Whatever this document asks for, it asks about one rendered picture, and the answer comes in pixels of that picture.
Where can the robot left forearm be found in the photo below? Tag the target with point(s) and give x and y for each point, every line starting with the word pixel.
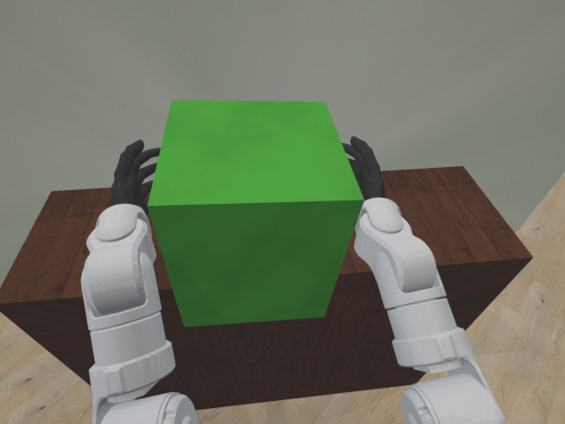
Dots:
pixel 122 304

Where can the pedestal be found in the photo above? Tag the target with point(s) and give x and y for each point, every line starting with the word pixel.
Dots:
pixel 350 349

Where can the robot left upper arm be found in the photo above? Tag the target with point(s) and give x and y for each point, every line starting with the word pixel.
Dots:
pixel 167 408

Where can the right robot hand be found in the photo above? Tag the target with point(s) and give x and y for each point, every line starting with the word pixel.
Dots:
pixel 366 169

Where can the carton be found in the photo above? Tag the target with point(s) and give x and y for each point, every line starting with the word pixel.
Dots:
pixel 253 204

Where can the robot right forearm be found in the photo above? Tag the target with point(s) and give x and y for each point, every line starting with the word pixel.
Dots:
pixel 426 335

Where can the left robot hand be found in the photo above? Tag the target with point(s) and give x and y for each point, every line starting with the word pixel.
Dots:
pixel 127 187

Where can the robot right upper arm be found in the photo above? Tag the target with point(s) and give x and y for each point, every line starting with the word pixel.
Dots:
pixel 453 399

